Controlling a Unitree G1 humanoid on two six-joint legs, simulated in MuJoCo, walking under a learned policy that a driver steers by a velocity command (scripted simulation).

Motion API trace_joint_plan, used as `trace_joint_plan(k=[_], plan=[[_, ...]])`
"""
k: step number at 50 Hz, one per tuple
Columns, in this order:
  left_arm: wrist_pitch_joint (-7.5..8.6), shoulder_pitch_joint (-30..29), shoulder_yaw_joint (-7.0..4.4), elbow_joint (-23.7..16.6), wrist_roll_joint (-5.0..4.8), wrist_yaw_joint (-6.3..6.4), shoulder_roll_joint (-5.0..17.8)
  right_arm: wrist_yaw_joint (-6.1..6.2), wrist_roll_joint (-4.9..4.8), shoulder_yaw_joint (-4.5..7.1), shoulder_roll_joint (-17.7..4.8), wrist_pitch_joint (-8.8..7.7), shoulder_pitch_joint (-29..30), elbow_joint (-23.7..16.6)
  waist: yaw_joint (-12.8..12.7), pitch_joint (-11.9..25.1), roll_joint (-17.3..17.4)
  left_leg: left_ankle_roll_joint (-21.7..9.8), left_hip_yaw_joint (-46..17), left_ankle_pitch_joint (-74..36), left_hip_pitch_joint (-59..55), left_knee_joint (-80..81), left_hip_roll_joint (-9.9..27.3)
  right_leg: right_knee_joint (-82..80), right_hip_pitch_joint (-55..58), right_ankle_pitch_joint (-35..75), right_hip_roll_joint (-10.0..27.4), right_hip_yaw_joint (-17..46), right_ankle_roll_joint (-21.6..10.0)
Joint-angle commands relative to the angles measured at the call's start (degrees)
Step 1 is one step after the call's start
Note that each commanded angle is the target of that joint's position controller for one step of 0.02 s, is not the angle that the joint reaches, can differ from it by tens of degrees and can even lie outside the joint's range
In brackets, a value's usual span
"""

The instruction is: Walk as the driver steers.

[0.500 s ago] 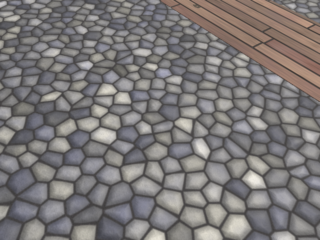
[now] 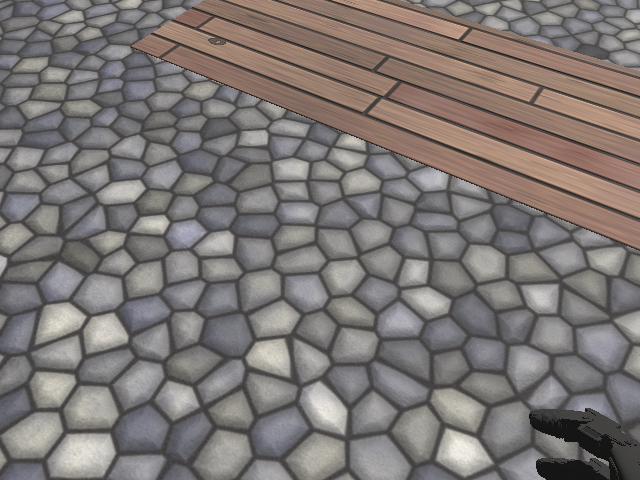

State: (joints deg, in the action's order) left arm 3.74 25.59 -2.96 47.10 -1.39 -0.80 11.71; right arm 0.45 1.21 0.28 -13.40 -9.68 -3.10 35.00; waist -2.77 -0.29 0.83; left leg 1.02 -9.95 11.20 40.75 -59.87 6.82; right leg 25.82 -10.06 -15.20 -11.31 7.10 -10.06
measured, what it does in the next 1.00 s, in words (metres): walks ahead: left foot, then right foot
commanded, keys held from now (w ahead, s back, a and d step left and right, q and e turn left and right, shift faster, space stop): w+e+shift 0.12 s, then w+shift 0.50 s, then w+q+shift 0.38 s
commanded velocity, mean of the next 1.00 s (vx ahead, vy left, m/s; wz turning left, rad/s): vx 1.00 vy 0.00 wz -0.14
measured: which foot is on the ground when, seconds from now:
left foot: up 0.00-0.14, down 0.16-0.64, up 0.66-1.00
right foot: down 0.00-0.18, up 0.20-0.64, down 0.66-1.00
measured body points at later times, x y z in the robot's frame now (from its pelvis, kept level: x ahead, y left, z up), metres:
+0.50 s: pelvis +0.40 +0.03 +0.00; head +0.41 +0.01 +0.45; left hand +0.71 +0.14 -0.05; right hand +0.23 -0.20 -0.13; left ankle +0.33 +0.19 -0.74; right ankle +0.54 -0.17 -0.67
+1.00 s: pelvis +0.81 -0.16 -0.01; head +0.81 -0.15 +0.44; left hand +0.83 +0.12 -0.14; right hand +0.96 -0.44 -0.09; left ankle +1.05 -0.05 -0.65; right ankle +0.66 -0.21 -0.74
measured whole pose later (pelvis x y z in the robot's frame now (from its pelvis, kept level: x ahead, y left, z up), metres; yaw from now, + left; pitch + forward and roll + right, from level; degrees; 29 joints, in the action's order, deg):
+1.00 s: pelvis +0.81 -0.16 -0.01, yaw -6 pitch -1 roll -3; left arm 6.6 24.9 -3.7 50.3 1.3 -0.2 15.5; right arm -1.9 -2.1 2.9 -17.2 -2.3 -9.4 40.1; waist -4.1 -0.9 2.6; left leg -3.5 -0.4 -7.1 48.9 -55.3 6.9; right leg 14.0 9.0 -21.8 -3.8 -14.8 -1.1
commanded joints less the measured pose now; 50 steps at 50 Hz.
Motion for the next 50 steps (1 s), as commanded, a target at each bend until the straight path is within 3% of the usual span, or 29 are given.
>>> trace_joint_plan(k=[1,4,6,8,9,10,11,12,13,14,15,17,20,23,27,30,32,33,34,35,36,37,38,39,40,42,43,46,50], plan=[[1.34,-8.49,-2.52,-7.03,-0.98,1.83,10.15,0.26,0.54,0.86,-2.75,0.6,3.15,-5.11,2.19,-5.64,-1.35,2.61,10.17,-15.53,-21.33,18.68,-5.61,-12.04,-27.36,3.27,6.13,10.0,-5.63],[1.03,-4.42,-2.9,-6.11,-1.98,1.9,10.56,0.52,-3.09,2.61,-6.2,1.04,5.78,-7.52,-0.64,-1.97,-6.03,4.3,6.15,-16.37,-24.21,28.98,-8.0,-8.07,-16.53,-2.72,8.56,16.62,-3.34],[0.59,-4.13,-2.99,-6.1,-1.97,2.04,9.67,0.48,-4.13,3.99,-8.96,0.59,4.76,-7.95,0.57,-0.59,-7.96,3.18,4.48,-11.22,-23.9,32.33,-7.59,-1.84,-6.98,1.65,10.81,20.05,-1.88],[0.34,-6.67,-2.35,-7.11,0.17,1.2,8.36,0.5,-3.85,6.35,-12.67,0.07,-13.18,-4.47,10.3,10.26,-8.75,-1.26,5.59,-7.0,-40.1,28.47,-4.8,18.47,-3.91,20.18,9.9,15.48,1.9],[0.64,-6.49,-0.42,-8.92,2.35,0.51,3.18,0.91,-2.73,6.75,-16.07,0.59,-27.16,-2.28,14.18,20.93,-1.01,-4.73,-6.77,6.72,-58.58,26.63,4.9,40.04,-13.59,10.97,8.28,10.15,3.28],[1.59,4.82,1.1,-10.19,-2.36,0.08,-0.78,-0.75,-0.64,7.32,-19.5,0.48,-28.45,1.3,6.15,26.01,31.39,-15.88,-46.89,32.81,-69.36,43.34,18.3,56.52,-33.45,-14.3,3.68,5.13,5.34],[1.23,2.21,0.83,-8.31,-3.87,0.76,4.62,-0.94,-0.7,6.25,-12.54,0.95,-23.52,-0.97,8.19,16.18,21.77,-15.01,-48.87,45.04,-64.42,45.73,16.99,61.19,-41.49,-9.44,9.81,4.21,5.14],[1.0,-6.06,0.58,-9.41,-2.41,0.53,7.36,-0.56,-1.05,5.41,-8.56,1.84,-21.96,-0.45,9.9,8.69,12.04,-12.93,-36.92,36.74,-58.12,44.55,13.98,61.95,-43.11,-6.33,11.24,2.05,5.11],[1.1,-12.2,0.65,-10.87,-0.87,0.4,7.12,-0.73,-0.45,5.29,-8.74,2.42,-21.69,0.84,9.77,4.05,1.11,-12.05,-27.52,24.13,-50.34,44.18,10.93,59.38,-40.69,-5.22,12.69,0.73,4.96],[1.46,-16.34,0.55,-12.47,0.37,0.38,6.43,-1.07,-0.22,5.13,-8.5,2.42,-20.5,1.87,8.54,1.08,-1.31,-11.79,-21.4,16.45,-44.52,44.29,8.42,54.65,-39.06,-4.0,13.99,0.91,4.47],[1.32,-16.26,0.59,-13.02,-0.11,-0.08,5.59,-1.23,-0.01,4.53,-7.23,2.27,-19.04,2.73,6.0,-0.43,0.91,-11.62,-17.57,12.99,-39.63,45.33,7.28,51.53,-36.12,-3.45,15.37,1.62,4.24],[0.59,-15.27,0.94,-12.89,-1.01,-0.45,4.41,-1.92,-1.45,3.46,-4.05,2.13,-18.53,4.39,3.63,-1.99,3.49,-12.04,-12.58,9.74,-35.35,47.46,5.74,46.46,-34.6,-4.41,16.47,1.09,4.34],[0.86,-18.44,1.74,-14.15,0.36,-0.8,4.23,-1.53,-2.0,4.21,-7.86,1.9,-19.01,5.66,2.4,-5.25,1.8,-14.04,-9.3,4.48,-33.78,50.94,7.24,38.25,-39.33,4.13,18.35,0.06,5.75],[1.6,-25.57,2.25,-15.8,0.84,-1.49,5.13,-0.89,-2.32,4.28,-9.66,1.85,-20.73,6.74,4.48,-7.23,1.16,-11.95,-0.51,-2.38,-31.23,54.82,5.36,25.03,-34.51,15.71,18.48,-4.05,6.76],[2.47,-33.78,2.01,-18.05,-0.05,-2.73,5.54,-0.76,-3.08,3.59,-10.67,2.86,-26.56,10.02,7.59,-9.45,1.98,-10.09,6.05,-10.81,-36.51,57.41,5.87,11.63,-26.69,20.86,15.23,-8.21,6.24],[2.66,-31.39,0.22,-18.86,-0.12,-2.97,8.98,-0.53,-2.32,3.5,-13.3,4.3,-28.01,11.92,4.14,-4.02,8.21,-8.14,9.21,-47.33,-45.86,46.24,7.42,8.72,-18.68,12.29,10.09,-12.17,3.47],[1.77,-12.48,-2.54,-14.82,-0.29,-1.69,13.51,0.17,-1.57,3.3,-14.35,5.37,-26.8,12.55,-7.26,6.79,10.86,-6.07,11.21,-61.24,-37.31,22.88,6.18,8.46,7.83,10.86,8.75,-12.29,0.61],[0.91,1.42,-3.93,-11.38,0.13,-0.4,18.02,0.46,-0.1,2.01,-10.75,5.03,-26.17,10.36,-11.77,16.25,3.18,-4.62,9.63,-35.64,-19.31,0.57,2.46,11.35,30.58,2.5,21.58,3.92,-1.13],[1.7,3.12,-4.03,-10.21,1.67,-1.1,21.78,-0.16,-2.24,-0.76,-0.06,3.24,-34.68,8.94,-4.01,29.66,-16.92,-3.61,2.15,16.03,-2.35,-18.18,-7.21,-0.09,45.32,-24.17,34.93,34.78,-8.01],[1.89,4.4,-3.07,-8.83,1.56,-0.98,15.4,0.09,-5.32,1.03,-7.27,2.12,-26.68,8.46,-7.27,24.86,-13.58,-4.79,-0.53,14.25,3.6,-23.82,-5.32,-10.18,39.02,-30.73,33.77,40.55,-5.21],[2.19,1.22,-2.18,-7.88,1.31,-0.8,12.54,0.27,-6.48,2.08,-9.36,1.97,-18.35,6.24,-7.03,11.66,-9.7,-4.81,1.78,10.4,8.52,-24.14,-3.21,-10.0,29.43,-22.75,32.39,29.77,-2.99],[2.57,-2.79,-1.82,-7.35,1.56,-0.9,11.37,0.47,-5.33,1.81,-8.06,2.11,-15.52,5.43,-4.2,6.28,-3.51,-4.63,2.58,6.15,6.75,-21.28,-0.52,-10.66,19.35,-13.46,30.91,21.89,-2.05],[3.04,-6.37,-1.41,-6.93,2.37,-1.15,9.2,0.37,-3.98,2.19,-7.31,2.91,-15.69,5.75,-0.88,3.23,-3.23,-4.32,2.72,2.84,3.1,-18.7,1.52,-11.55,11.01,-8.37,28.55,15.24,-1.22],[3.5,-8.82,-0.94,-6.31,3.11,-1.28,6.78,-0.11,-4.06,2.35,-5.97,4.32,-18.68,6.56,2.25,2.45,-5.58,-4.23,1.92,0.67,-1.0,-17.88,3.27,-12.96,5.49,-5.9,27.05,10.03,-0.43],[3.76,-10.44,-0.88,-5.55,2.58,-1.43,5.46,-0.48,-4.41,2.43,-4.62,5.65,-20.12,7.22,3.66,1.37,-6.7,-4.15,2.07,0.47,-2.83,-17.05,4.12,-14.57,2.26,-3.18,26.23,5.51,0.18],[4.15,-12.45,-1.09,-4.31,1.66,-1.42,5.46,-0.74,-4.38,2.51,-3.39,7.65,-18.5,6.98,4.93,-3.2,-5.51,-3.81,2.4,-0.64,-1.29,-15.44,4.83,-17.27,-2.6,3.83,25.57,-2.66,1.96],[4.29,-12.76,-1.27,-3.95,2.02,-1.2,6.13,-0.68,-4.06,2.57,-3.44,8.11,-16.76,6.35,5.0,-4.93,-4.68,-3.46,2.38,-3.53,0.39,-14.26,4.54,-18.05,-3.59,7.37,24.85,-6.24,2.54],[4.47,-12.81,-1.28,-3.55,2.87,-0.02,7.27,-1.26,-3.34,2.59,-4.19,7.7,-11.26,4.1,4.71,-8.15,-2.69,-3.33,5.32,-15.17,2.27,-3.72,2.17,-19.74,-3.82,14.71,21.34,-15.44,3.81],[3.99,-7.79,-1.62,-2.3,2.47,1.51,11.47,-3.94,-3.29,2.24,-4.57,6.39,-2.77,1.16,1.4,-10.09,1.39,-5.94,12.63,-23.67,2.64,11.06,-0.57,-19.47,5.95,26.33,22.02,-21.17,7.5]])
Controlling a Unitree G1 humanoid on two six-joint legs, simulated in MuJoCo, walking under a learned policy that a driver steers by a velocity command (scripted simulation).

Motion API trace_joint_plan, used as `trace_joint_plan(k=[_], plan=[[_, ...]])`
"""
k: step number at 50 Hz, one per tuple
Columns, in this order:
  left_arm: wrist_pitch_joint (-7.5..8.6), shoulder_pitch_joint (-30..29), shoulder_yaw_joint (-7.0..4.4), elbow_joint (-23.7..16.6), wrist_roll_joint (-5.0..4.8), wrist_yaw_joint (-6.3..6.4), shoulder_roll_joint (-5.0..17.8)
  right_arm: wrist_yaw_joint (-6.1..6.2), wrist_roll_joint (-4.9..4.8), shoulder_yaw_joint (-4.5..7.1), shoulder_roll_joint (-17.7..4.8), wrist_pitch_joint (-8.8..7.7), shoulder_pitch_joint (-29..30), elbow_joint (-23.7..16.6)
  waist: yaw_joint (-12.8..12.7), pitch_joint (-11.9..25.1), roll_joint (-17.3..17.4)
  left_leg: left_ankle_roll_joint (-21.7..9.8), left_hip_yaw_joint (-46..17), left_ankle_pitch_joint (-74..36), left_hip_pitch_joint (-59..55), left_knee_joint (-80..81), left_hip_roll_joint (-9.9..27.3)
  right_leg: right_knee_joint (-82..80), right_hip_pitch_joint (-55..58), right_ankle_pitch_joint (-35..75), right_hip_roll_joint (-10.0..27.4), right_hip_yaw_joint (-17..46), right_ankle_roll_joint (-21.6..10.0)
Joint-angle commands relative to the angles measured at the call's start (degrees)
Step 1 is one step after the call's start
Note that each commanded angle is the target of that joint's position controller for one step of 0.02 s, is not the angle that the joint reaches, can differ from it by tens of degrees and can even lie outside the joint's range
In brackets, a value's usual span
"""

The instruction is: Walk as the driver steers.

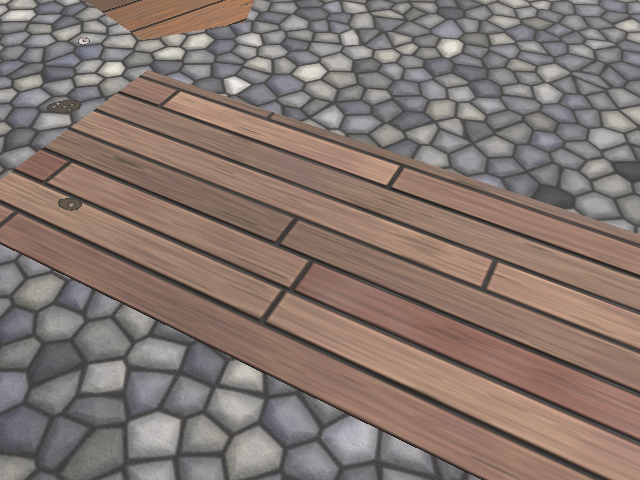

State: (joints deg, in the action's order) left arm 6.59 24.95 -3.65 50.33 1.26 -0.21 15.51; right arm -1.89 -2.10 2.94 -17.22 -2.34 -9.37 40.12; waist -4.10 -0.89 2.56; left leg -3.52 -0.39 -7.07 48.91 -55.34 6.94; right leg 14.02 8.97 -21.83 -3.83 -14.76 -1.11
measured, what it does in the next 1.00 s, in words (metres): walks ahead, turning left: left foot, then right foot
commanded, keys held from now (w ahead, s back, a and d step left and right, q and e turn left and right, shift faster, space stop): w+q+shift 0.08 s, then q+shift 0.34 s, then shift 0.58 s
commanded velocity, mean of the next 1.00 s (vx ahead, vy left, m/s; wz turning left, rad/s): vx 0.31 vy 0.00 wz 0.58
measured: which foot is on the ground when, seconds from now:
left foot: up 0.00-0.12, down 0.14-0.54, up 0.56-0.86, down 0.88-1.00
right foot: down 0.00-0.14, up 0.16-0.52, down 0.54-1.00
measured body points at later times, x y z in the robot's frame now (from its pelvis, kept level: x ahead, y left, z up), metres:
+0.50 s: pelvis +0.36 +0.00 +0.00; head +0.39 +0.04 +0.45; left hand +0.47 +0.33 -0.06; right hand +0.61 -0.22 -0.08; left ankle +0.31 +0.06 -0.73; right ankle +0.58 -0.06 -0.70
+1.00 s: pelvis +0.45 +0.01 +0.01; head +0.45 +0.03 +0.46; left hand +0.40 +0.29 -0.11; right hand +0.70 -0.11 -0.10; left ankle +0.37 +0.10 -0.73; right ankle +0.58 -0.04 -0.73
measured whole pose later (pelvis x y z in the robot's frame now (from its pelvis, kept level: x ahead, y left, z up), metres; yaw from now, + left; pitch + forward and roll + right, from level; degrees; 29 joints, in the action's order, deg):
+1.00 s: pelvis +0.45 +0.01 +0.01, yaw +36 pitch -1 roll +0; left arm 0.3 12.2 -1.6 42.0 1.3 0.2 14.3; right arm 0.0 2.2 0.8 -13.2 1.2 -12.9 40.3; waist -1.7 -1.6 -1.1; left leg -0.7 -3.3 18.2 13.4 -32.4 -1.6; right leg 27.9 -19.6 -7.4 -1.5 2.3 0.4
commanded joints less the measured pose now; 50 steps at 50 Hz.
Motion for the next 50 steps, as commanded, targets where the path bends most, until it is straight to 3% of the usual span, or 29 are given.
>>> trace_joint_plan(k=[1,3,4,6,7,8,9,10,11,12,14,17,20,25,26,27,28,29,30,31,33,35,40,43,44,45,46,47,50], plan=[[0.65,-6.81,-1.05,-5.52,-0.17,1.33,9.06,-2.47,-0.09,-0.36,-1.05,-1.31,4.88,-4.96,2.89,-9.2,-0.68,-2.35,5.59,-5.04,-7.38,10.54,-2.12,-5.86,-10.36,41.83,14.69,-0.69,-0.03],[-0.73,-5.65,-1.67,-5.78,0.08,2.42,12.53,-3.39,-0.68,0.72,-3.46,-1.51,4.34,-6.16,4.58,-4.99,-4.41,-3.58,11.66,-2.02,-14.38,12.6,-7.13,1.86,-4.33,69.56,15.33,-1.68,1.44],[-1.7,-6.4,-2.21,-6.35,-0.19,3.01,14.55,-3.32,-1.24,1.52,-4.89,-1.03,-0.01,-5.83,7.67,-2.23,-7.69,-4.16,13.18,2.6,-19.42,11.48,-9.38,8.45,-2.68,82.86,16.44,-1.61,1.29],[-2.69,-12.78,-2.79,-9.22,-1.24,2.71,15.81,-2.1,-0.32,5.17,-12.54,0.96,-23.49,-0.42,19.32,6.78,-8.84,-7.8,8.94,7.18,-45.39,12.38,-11.25,36.52,-11.38,89.34,16.83,1.4,0.02],[-1.68,-14.73,-1.6,-9.24,-2.69,1.06,10.59,-0.21,-0.17,5.59,-12.96,1.56,-27.93,1.57,20.55,4.97,1.34,-9.9,1.67,-1.62,-55.11,22.71,-8.26,60.71,-21.94,41.59,7.55,1.35,1.86],[0.87,-8.08,1.48,-13.29,-1.09,-0.22,-0.85,0.0,2.62,4.61,-14.69,0.84,-20.03,-0.75,7.17,4.72,22.87,-18.17,-22.15,-21.41,-65.46,19.76,-0.75,83.97,-46.66,-13.43,-4.09,10.73,4.26],[2.91,-4.06,1.77,-15.24,-1.9,-0.79,4.0,-0.44,4.56,4.5,-14.3,-0.54,-17.09,-4.52,6.87,20.82,13.93,-25.52,-44.04,-1.43,-70.59,30.37,8.67,87.48,-50.59,-13.14,-3.22,24.45,1.94],[3.56,-11.4,0.86,-16.58,-2.71,-0.72,8.45,-0.84,3.27,4.4,-11.72,-1.24,-15.13,-6.4,8.23,15.98,1.88,-22.45,-44.84,6.44,-64.03,36.76,7.87,80.65,-50.72,-9.51,-0.85,25.41,-0.26],[3.32,-14.76,0.65,-17.65,-2.68,-0.21,7.79,-1.11,1.96,4.07,-10.66,-1.93,-10.8,-6.68,4.39,6.51,-7.94,-20.03,-40.45,7.75,-53.06,38.39,6.1,73.43,-51.35,-6.47,1.3,24.07,-0.36],[2.37,-14.56,0.47,-16.88,-1.73,0.29,7.76,-1.09,1.41,3.66,-9.57,-2.43,-6.93,-7.7,1.78,3.38,-11.57,-18.81,-36.47,2.2,-44.35,38.25,4.78,69.27,-48.22,-4.88,3.4,23.97,0.73],[-0.2,-13.3,-0.42,-16.34,-0.71,0.7,9.43,-0.05,1.9,3.74,-9.53,-2.16,-2.96,-9.2,-0.19,1.71,-9.57,-16.77,-27.94,-9.32,-33.16,38.94,0.84,60.84,-41.37,-3.21,5.9,23.64,3.55],[-1.65,-19.19,0.8,-18.59,0.35,1.54,4.81,2.59,1.17,3.91,-9.6,-0.37,-3.26,-7.68,1.28,2.67,-6.31,-12.73,-17.41,-22.21,-26.22,34.67,-7.17,41.63,-36.79,4.31,3.17,19.55,6.46],[-2.49,-22.06,1.14,-19.02,-0.97,1.47,3.84,4.46,0.26,4.3,-9.78,3.01,-4.37,-7.2,3.84,9.61,-0.02,-6.63,-16.42,-14.18,-28.13,30.17,-10.87,26.7,-30.45,18.23,-1.75,18.58,7.26],[-1.55,-21.84,-0.6,-17.44,-0.96,0.48,6.97,4.93,1.24,2.93,-5.05,3.83,-3.86,-7.76,4.72,8.59,6.14,-3.63,-23.48,5.82,-35.21,21.46,-8.35,12.32,-27.89,26.53,0.44,22.03,5.26],[-0.93,-19.51,-0.86,-16.48,-0.36,0.52,7.07,4.75,1.42,2.34,-3.52,3.59,-3.27,-7.97,3.65,8.94,5.36,-2.22,-22.03,8.41,-35.68,16.29,-9.34,8.38,-23.82,32.16,2.65,21.67,3.58],[-0.69,-18.08,-0.94,-16.77,0.76,0.83,8.53,4.48,2.22,1.11,0.15,3.37,-5.57,-8.38,4.71,12.45,-2.4,0.04,-17.5,26.37,-30.81,3.65,-13.4,9.37,-14.03,46.0,12.2,30.46,-0.82],[-1.14,-17.06,-0.91,-17.33,2.9,0.94,10.22,4.05,1.87,0.66,0.49,3.03,-13.49,-8.68,8.65,13.91,-16.11,3.89,-13.61,51.44,-18.67,-9.49,-19.75,9.49,-4.07,64.39,25.28,48.64,-12.61],[-1.74,-17.26,-1.67,-17.01,1.12,0.81,11.08,3.33,1.4,1.73,-5.6,2.94,-18.26,-7.07,9.88,17.66,-17.84,6.08,-12.85,47.68,-13.98,-17.45,-14.46,8.79,-3.53,47.53,31.34,61.19,-18.28],[-2.28,-18.92,-0.91,-18.5,-0.06,0.94,7.43,3.41,1.28,2.79,-9.9,3.81,-11.82,-5.73,6.22,14.25,-10.19,7.63,-11.78,43.16,-13.95,-20.86,-12.19,8.6,-7.13,36.71,25.71,53.79,-16.1],[-3.2,-18.55,-0.19,-18.28,-0.13,0.99,6.09,3.82,1.52,2.97,-10.3,4.85,-6.05,-6.31,4.61,11.92,-5.82,8.2,-10.01,39.13,-13.93,-21.76,-11.73,8.35,-11.17,29.13,21.45,46.31,-12.94],[-4.55,-19.89,0.29,-17.53,-0.51,1.09,6.74,3.87,1.82,2.0,-7.43,5.9,-2.87,-7.65,5.16,6.87,-5.06,8.21,-8.39,35.63,-17.3,-16.93,-10.59,5.37,-20.35,20.75,16.44,39.24,-10.13],[-5.28,-19.81,0.15,-16.53,-0.1,1.01,6.76,3.48,1.86,0.65,-3.76,5.4,-3.24,-7.38,5.58,6.13,-8.11,7.84,-3.89,34.85,-22.81,-6.11,-10.27,3.65,-23.73,20.04,11.88,32.3,-8.6],[-6.28,-16.18,-0.42,-14.44,-0.86,0.88,7.85,2.93,1.82,0.14,-3.71,4.54,-2.11,-5.77,3.16,8.27,-12.77,5.96,-2.4,30.24,-30.95,14.25,-8.03,3.43,-20.38,16.23,14.21,32.85,-11.27],[-6.69,-14.74,0.03,-13.37,-1.54,0.97,7.05,2.28,2.28,0.32,-3.26,4.46,-4.32,-3.94,4.81,6.66,-11.74,2.34,-0.81,20.91,-39.49,28.98,-8.86,3.75,-25.87,5.71,12.68,31.29,-7.91],[-6.37,-13.11,0.32,-12.66,-1.37,0.88,6.3,2.28,3.19,0.36,-4.34,4.35,-3.4,-4.65,4.42,6.48,-9.79,0.6,-3.58,18.98,-42.86,29.62,-6.26,4.69,-29.39,1.46,11.65,29.85,-4.91],[-5.77,-12.94,0.68,-13.33,-0.57,0.64,4.91,2.36,4.34,1.0,-7.52,4.29,-2.5,-4.98,2.95,5.29,-1.81,-2.42,-9.76,21.81,-41.0,29.9,-0.99,8.05,-32.43,-1.21,7.61,24.22,-1.52],[-5.27,-15.23,0.82,-13.71,-0.09,0.45,4.06,2.11,4.63,0.3,-4.49,3.76,-1.75,-4.39,2.96,4.19,3.42,-4.47,-12.37,29.61,-32.92,33.69,0.87,11.36,-27.43,2.58,4.16,18.82,1.18],[-5.12,-16.58,0.84,-13.7,0.24,0.35,3.74,1.94,4.82,-0.72,-1.73,3.05,0.22,-4.78,2.72,2.16,4.02,-3.85,-13.01,34.46,-28.54,36.22,0.69,12.37,-23.79,7.31,4.01,18.67,2.21],[-5.25,-15.02,0.61,-12.24,0.24,0.53,3.93,1.96,4.26,-0.82,-1.92,1.48,-0.54,-3.7,2.35,-0.27,3.34,-0.4,-10.72,34.31,-25.63,35.7,-1.87,12.57,-20.41,11.72,4.95,19.75,1.39]])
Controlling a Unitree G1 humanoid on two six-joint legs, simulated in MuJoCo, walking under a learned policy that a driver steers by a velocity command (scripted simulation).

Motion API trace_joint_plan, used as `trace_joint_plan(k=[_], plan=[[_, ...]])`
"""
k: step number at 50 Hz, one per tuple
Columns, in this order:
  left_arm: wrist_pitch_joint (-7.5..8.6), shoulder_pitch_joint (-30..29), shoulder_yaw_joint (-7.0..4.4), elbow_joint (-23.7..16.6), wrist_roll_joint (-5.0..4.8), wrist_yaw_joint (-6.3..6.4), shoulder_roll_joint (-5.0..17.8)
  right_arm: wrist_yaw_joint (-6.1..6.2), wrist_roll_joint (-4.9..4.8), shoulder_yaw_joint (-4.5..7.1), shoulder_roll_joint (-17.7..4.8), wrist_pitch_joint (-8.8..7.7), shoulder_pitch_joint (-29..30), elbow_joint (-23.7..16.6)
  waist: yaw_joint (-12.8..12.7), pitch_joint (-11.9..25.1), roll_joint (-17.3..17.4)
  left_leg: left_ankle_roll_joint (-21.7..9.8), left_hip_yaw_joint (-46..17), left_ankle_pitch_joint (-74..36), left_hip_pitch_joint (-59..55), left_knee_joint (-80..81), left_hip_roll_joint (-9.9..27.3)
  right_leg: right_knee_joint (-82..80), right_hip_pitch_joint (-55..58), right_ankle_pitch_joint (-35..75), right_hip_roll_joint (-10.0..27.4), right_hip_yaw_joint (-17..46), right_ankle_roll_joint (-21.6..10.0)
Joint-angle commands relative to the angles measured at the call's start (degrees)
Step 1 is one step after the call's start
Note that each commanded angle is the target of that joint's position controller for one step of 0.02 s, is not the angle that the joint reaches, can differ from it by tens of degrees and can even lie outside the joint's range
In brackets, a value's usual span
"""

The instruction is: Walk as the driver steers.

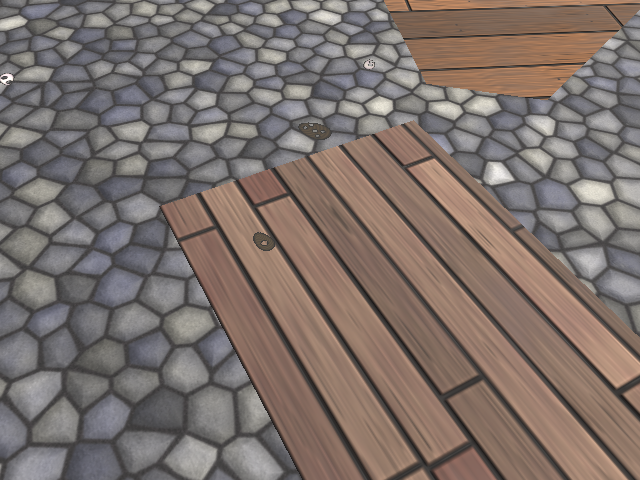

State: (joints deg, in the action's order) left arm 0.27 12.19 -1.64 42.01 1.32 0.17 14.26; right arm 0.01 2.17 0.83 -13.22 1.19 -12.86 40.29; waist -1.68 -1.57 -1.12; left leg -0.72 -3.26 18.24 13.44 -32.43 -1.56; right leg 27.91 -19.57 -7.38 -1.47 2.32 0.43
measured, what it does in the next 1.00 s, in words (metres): stands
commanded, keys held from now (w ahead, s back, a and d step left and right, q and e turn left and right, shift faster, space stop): shift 0.98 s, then w+shift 0.02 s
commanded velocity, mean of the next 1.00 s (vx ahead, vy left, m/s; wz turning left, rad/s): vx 0.01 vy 0.00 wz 0.02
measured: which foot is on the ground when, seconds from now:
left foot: down 0.00-1.00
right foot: down 0.00-1.00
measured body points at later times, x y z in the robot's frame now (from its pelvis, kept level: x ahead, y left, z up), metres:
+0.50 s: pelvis +0.04 +0.01 +0.00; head +0.04 +0.01 +0.45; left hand +0.16 +0.26 -0.12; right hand +0.13 -0.24 -0.12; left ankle -0.01 +0.12 -0.73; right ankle +0.08 -0.12 -0.73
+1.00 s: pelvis +0.04 +0.02 +0.00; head +0.05 +0.02 +0.45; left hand +0.11 +0.27 -0.14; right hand +0.08 -0.23 -0.14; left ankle -0.01 +0.12 -0.73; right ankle +0.08 -0.12 -0.73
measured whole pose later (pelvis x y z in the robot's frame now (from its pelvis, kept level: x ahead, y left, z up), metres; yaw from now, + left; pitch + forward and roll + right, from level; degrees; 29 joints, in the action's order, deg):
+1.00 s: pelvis +0.04 +0.02 +0.00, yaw -1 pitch -1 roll +0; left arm -0.9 9.0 -2.6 60.5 0.0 2.7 12.5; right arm 1.5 0.4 1.5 -11.4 -1.4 -17.9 53.0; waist -0.8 -1.8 -0.4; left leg -2.2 -1.8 19.1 6.7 -27.2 -3.0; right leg 28.1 -15.5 -11.4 0.0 3.9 1.6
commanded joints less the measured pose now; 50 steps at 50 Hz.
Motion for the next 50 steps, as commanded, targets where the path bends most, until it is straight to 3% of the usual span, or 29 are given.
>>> trace_joint_plan(k=[1,9,22,49,50], plan=[[1.1,-2.1,-1.46,-3.64,-0.12,0.15,5.22,0.18,-0.32,1.28,-6.11,-2.3,1.85,-3.46,-0.05,0.02,5.81,-2.65,-7.19,7.46,9.6,12.13,6.06,-1.46,8.1,-2.61,2.84,3.1,-0.78],[1.15,-2.29,-1.41,-1.38,-0.53,0.53,4.54,0.8,-1.18,1.3,-5.39,-2.69,-1.77,-1.98,0.91,1.8,1.32,-2.4,-4.98,-2.87,5.81,8.58,4.26,-0.56,9.0,3.09,3.44,3.7,-1.27],[0.05,-3.79,-1.67,2.69,-0.99,1.62,4.42,1.11,-1.47,1.7,-4.43,-2.73,-4.03,0.42,1.13,3.02,1.47,-1.87,-3.31,-10.31,3.48,7.77,3.1,1.12,10.78,7.77,3.75,3.9,-1.72],[-0.73,-3.75,-1.94,16.78,-1.3,2.72,4.09,1.67,-1.77,1.76,-3.76,-3.05,-7.72,11.2,0.98,-0.06,1.48,-1.75,-2.06,-9.07,1.81,12.13,2.67,-2.13,11.39,4.91,3.14,3.12,-1.12],[-0.84,-2.01,-1.82,17.83,-1.46,2.74,3.37,1.77,-1.92,2.04,-4.27,-2.87,-9.95,12.51,1.44,2.14,2.78,-2.69,-2.53,4.0,0.48,14.08,2.5,-0.21,11.11,-6.59,0.9,0.45,-1.22]])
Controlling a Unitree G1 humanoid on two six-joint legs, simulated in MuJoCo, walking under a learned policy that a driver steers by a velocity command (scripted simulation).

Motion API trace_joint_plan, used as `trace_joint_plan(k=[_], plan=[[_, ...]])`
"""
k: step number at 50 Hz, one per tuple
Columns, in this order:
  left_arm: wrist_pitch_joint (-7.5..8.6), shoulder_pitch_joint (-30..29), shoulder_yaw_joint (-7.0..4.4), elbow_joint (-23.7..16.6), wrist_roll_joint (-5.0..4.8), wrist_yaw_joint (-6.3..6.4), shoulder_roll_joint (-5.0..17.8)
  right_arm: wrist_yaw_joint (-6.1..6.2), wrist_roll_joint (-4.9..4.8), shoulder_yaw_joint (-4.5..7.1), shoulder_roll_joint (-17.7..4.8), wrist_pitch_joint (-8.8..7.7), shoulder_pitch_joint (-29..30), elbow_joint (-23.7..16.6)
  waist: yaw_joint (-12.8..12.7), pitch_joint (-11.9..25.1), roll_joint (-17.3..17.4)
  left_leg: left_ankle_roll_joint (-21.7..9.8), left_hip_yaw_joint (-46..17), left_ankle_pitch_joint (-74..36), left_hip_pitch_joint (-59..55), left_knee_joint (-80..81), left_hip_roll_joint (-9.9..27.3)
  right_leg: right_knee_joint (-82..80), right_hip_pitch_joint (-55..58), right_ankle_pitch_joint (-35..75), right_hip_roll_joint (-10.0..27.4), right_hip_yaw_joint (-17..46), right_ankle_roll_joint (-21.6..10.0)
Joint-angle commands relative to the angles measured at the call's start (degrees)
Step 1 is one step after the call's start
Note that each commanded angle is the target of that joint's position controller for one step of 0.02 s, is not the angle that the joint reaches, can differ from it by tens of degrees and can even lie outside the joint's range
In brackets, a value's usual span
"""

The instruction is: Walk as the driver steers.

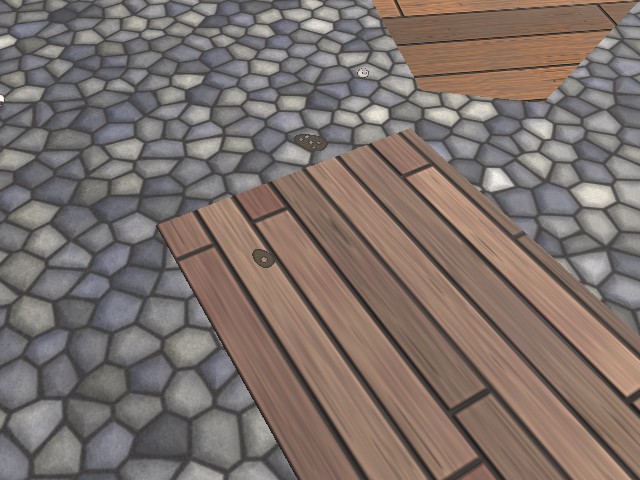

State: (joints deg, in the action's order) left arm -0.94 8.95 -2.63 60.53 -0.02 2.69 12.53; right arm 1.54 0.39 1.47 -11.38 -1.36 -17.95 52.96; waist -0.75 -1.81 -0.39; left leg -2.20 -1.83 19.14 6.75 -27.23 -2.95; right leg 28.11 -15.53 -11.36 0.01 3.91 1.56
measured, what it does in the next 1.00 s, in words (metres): walks ahead: right foot, then left foot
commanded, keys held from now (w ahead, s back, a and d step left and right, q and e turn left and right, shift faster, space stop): w+shift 0.90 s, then w+e+shift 0.10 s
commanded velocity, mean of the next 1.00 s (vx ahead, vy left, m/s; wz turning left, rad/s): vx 0.78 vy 0.00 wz -0.02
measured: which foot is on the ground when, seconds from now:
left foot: down 0.00-0.34, up 0.36-0.80, down 0.82-1.00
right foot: down 0.00-0.02, up 0.04-0.30, down 0.32-0.84, up 0.86-1.00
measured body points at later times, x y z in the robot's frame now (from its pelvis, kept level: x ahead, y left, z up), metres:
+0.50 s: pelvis +0.19 -0.10 +0.00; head +0.19 -0.12 +0.45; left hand +0.18 +0.15 -0.14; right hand +0.31 -0.35 -0.12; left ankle +0.19 +0.06 -0.63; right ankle +0.15 -0.19 -0.74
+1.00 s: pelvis +0.61 -0.07 +0.00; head +0.63 -0.07 +0.44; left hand +0.70 +0.20 -0.13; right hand +0.66 -0.33 -0.14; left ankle +0.65 +0.02 -0.74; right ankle +0.52 -0.22 -0.62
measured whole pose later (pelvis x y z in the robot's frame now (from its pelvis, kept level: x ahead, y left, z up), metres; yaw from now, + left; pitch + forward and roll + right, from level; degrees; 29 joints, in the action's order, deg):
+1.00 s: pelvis +0.61 -0.07 +0.00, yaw -2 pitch +0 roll +3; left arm 6.1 15.1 -1.3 50.1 -3.0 -0.5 15.7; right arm -2.6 0.8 3.2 -14.5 -6.4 -17.4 49.6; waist 1.3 -2.5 -2.0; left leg -3.9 6.2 10.1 15.8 -26.3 -4.2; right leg 75.8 -27.2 -16.1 5.3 5.9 -5.9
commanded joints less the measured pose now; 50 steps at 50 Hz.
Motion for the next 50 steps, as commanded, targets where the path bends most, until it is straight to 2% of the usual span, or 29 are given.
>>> trace_joint_plan(k=[1,3,4,7,9,12,15,16,17,18,19,20,21,23,26,30,36,39,40,41,42,43,44,45,46,47,48,49,50], plan=[[0.52,0.55,-1.23,-0.88,-0.85,0.11,5.92,0.43,-0.85,2.44,-9.28,-0.09,-5.73,-0.22,1.72,0.12,5.16,-4.08,-8.72,21.08,6.82,11.78,6.18,4.71,1.02,-16.92,-3.35,-4.23,-2.49],[2.9,-9.57,-0.91,-6.24,-2.2,-1.17,6.31,0.77,-1.95,4.19,-14.87,-1.28,-7.04,-0.73,5.09,-9.31,12.54,-12.96,-29.9,36.5,4.31,24.49,21.92,18.28,-18.15,-14.17,0.28,-4.07,-3.41],[4.2,-10.93,-1.28,-7.25,-2.68,-1.7,7.31,0.87,-1.39,3.81,-13.38,-2.47,-5.6,-1.2,4.57,-11.87,9.93,-14.48,-32.7,29.93,0.9,25.53,24.35,23.27,-25.81,-13.27,3.56,-0.93,-4.01],[7.02,-8.11,-1.44,-6.66,-2.24,-3.24,6.4,0.09,-1.78,3.06,-9.53,-3.86,-4.9,-1.63,3.21,-7.53,5.1,-10.38,-21.85,12.6,-9.86,22.02,20.63,20.71,-31.59,-6.97,6.93,-1.02,-4.37],[7.76,-9.01,-1.06,-6.68,-1.69,-3.85,4.74,-0.2,-1.91,3.34,-10.31,-3.65,-5.63,-1.93,3.85,-4.29,6.48,-8.42,-14.19,7.22,-5.86,21.32,16.31,13.59,-21.68,-3.09,4.81,-4.83,-2.95],[7.52,-8.13,-0.39,-7.06,-2.03,-4.39,4.34,-0.58,-2.39,3.94,-12.69,-3.66,-5.44,-2.38,2.7,-5.01,8.34,-9.08,-10.27,7.9,4.36,21.29,15.7,7.37,-8.42,-0.83,2.55,-8.78,-1.63],[7.1,4.22,-1.91,-4.18,-2.66,-3.78,8.08,-0.96,-1.94,3.59,-12.31,-3.78,-2.92,-3.28,-4.73,-2.22,6.96,-7.71,-6.6,-2.36,11.93,11.3,14.58,5.31,8.69,-1.37,-0.24,-10.79,-3.34],[7.25,15.75,-3.65,-1.24,-3.0,-3.33,11.59,-1.24,-1.11,2.78,-10.23,-3.84,-1.2,-4.09,-10.5,3.73,3.76,-5.66,-2.66,-14.09,17.58,-4.97,11.32,4.69,22.35,-3.62,0.9,-7.67,-5.43],[7.1,26.73,-5.11,0.31,-1.71,-2.81,18.53,-1.39,-0.2,1.18,-4.82,-4.48,0.77,-6.97,-13.5,9.75,-12.45,-1.33,2.89,-7.9,31.49,-33.84,5.26,-3.59,33.35,-25.71,14.74,15.92,-11.04],[8.39,25.44,-3.42,-0.65,-0.02,-3.91,15.61,-1.12,-2.68,0.61,-2.01,-6.0,0.15,-9.47,-9.91,12.23,-19.99,-1.85,-5.68,8.55,42.15,-48.33,-1.0,-17.38,33.59,-41.99,22.09,44.65,-16.0],[8.99,17.07,-1.86,-2.26,-0.25,-4.49,11.37,-1.44,-4.75,1.34,-6.48,-6.84,2.0,-10.55,-6.65,4.86,-12.22,-4.26,-7.2,4.17,49.72,-53.91,3.78,-17.88,28.44,-42.34,23.31,41.22,-14.6],[9.2,13.51,-0.84,-3.46,-0.28,-4.84,8.45,-1.82,-4.42,1.11,-7.2,-7.14,4.72,-11.31,-5.36,2.22,-8.28,-5.73,-5.8,-0.82,50.73,-53.76,6.81,-16.54,23.98,-34.14,21.52,32.79,-13.38],[8.89,10.63,-0.37,-3.95,-0.02,-5.13,7.98,-1.9,-3.12,1.06,-6.89,-6.92,4.55,-11.05,-2.95,1.33,-3.87,-5.48,-4.54,-5.37,48.3,-50.96,9.95,-16.66,19.01,-27.39,19.11,25.63,-12.7],[8.37,7.04,0.58,-4.72,0.93,-5.25,6.38,-2.39,-1.92,1.21,-5.96,-5.19,3.54,-11.1,0.89,-1.61,-5.24,-4.05,-3.97,-10.53,42.82,-46.15,13.02,-18.66,8.41,-21.13,14.81,16.65,-11.18],[8.65,9.68,0.66,-4.09,0.42,-4.57,7.54,-2.07,-1.58,1.3,-6.27,-3.34,4.53,-11.15,1.59,-4.58,-3.31,-1.17,-2.27,-16.97,45.13,-41.81,12.95,-22.79,5.09,-12.55,12.68,9.74,-12.38],[8.67,15.52,1.5,-3.51,-0.03,-2.84,6.58,-2.39,-1.64,0.98,-5.69,-4.49,16.51,-15.11,-1.89,-7.2,-1.42,0.52,2.89,-28.29,43.22,-24.39,10.82,-26.92,5.42,2.0,9.89,0.85,-11.46],[7.14,22.24,1.5,-3.29,-0.92,-1.83,8.1,-5.99,-2.62,0.19,-4.12,-6.22,27.35,-19.55,-3.2,-8.91,-1.85,-1.55,5.48,-30.53,36.92,-3.48,6.23,-26.67,19.8,17.91,12.01,-5.17,-10.38],[6.02,22.74,0.37,-3.7,1.1,-1.53,11.72,-6.18,-3.13,1.44,-7.87,-5.96,25.09,-21.02,1.43,-2.63,-8.21,-3.91,8.89,-20.2,28.15,-3.49,0.29,-14.72,29.43,58.16,14.67,-5.68,-9.79],[5.18,22.41,-0.1,-3.61,2.1,-1.42,12.83,-5.59,-3.48,2.57,-10.58,-5.34,17.92,-19.73,5.82,2.32,-11.12,-5.41,9.08,-15.94,20.71,-4.97,-1.21,-5.15,31.23,70.17,15.5,-5.57,-9.51],[4.25,19.52,-0.33,-4.26,2.56,-1.36,13.57,-4.61,-3.74,3.94,-13.36,-4.54,3.85,-15.83,13.0,9.32,-12.03,-7.17,8.76,-15.99,4.6,-4.5,-1.18,10.45,26.04,74.27,14.7,-7.23,-8.34],[4.43,18.43,0.7,-6.72,2.9,-1.24,10.5,-3.41,-2.93,4.72,-16.92,-3.57,-9.64,-11.89,16.63,19.18,-7.1,-9.1,-4.93,-5.75,-20.88,-10.94,9.21,29.95,6.33,55.05,12.22,-5.5,-8.24],[6.77,26.73,3.28,-7.23,0.42,-2.82,-0.46,-3.85,-2.14,5.65,-19.73,-4.35,-12.67,-10.59,9.16,31.25,17.36,-21.0,-41.05,24.87,-41.38,1.1,23.88,56.07,-17.5,0.59,-2.62,-0.15,-4.52],[9.48,21.72,1.61,-7.57,-2.4,-3.48,6.65,-3.59,-1.11,4.28,-13.47,-4.38,-12.87,-8.35,11.41,29.8,14.47,-17.45,-49.77,30.84,-39.54,11.53,22.24,59.25,-24.13,-10.39,-1.24,7.86,-7.96],[10.22,12.11,0.76,-11.61,-5.02,-3.59,9.58,-3.31,-0.15,3.41,-10.64,-4.64,-9.51,-8.1,10.46,17.16,12.23,-14.31,-38.4,21.74,-30.65,11.82,20.89,60.33,-28.31,-10.51,1.52,5.45,-9.05],[10.32,8.03,1.42,-13.25,-4.62,-3.44,7.73,-3.66,0.5,3.13,-9.62,-5.35,-5.37,-7.68,7.77,10.0,0.57,-12.76,-30.02,10.97,-18.91,13.43,19.75,56.68,-27.63,-8.73,3.93,4.95,-9.1],[9.65,7.05,1.05,-13.42,-3.57,-3.23,6.86,-3.89,0.96,2.62,-7.67,-6.19,-1.08,-7.68,4.41,6.52,-2.55,-11.5,-23.27,5.46,-9.51,14.32,18.04,51.73,-24.89,-5.68,6.68,4.84,-8.83],[8.22,9.84,0.94,-12.93,-3.31,-3.42,5.89,-4.02,1.59,2.13,-5.98,-6.6,1.94,-7.43,1.1,4.17,-0.47,-10.85,-18.52,3.31,-1.88,15.51,16.72,50.03,-20.88,-3.75,8.78,5.32,-8.29],[6.63,11.55,0.77,-12.16,-3.08,-3.29,4.92,-4.31,0.94,1.73,-4.29,-6.67,4.09,-6.79,-0.66,2.25,0.96,-9.91,-14.04,1.6,2.96,17.24,15.4,48.78,-18.91,-3.4,9.85,5.15,-7.72],[5.36,13.06,0.91,-12.16,-3.18,-3.17,3.74,-4.32,0.1,1.95,-5.27,-6.75,4.94,-6.13,-2.02,0.47,3.47,-9.58,-10.66,0.53,6.68,19.33,16.11,47.42,-18.72,-3.7,10.87,4.98,-6.71]])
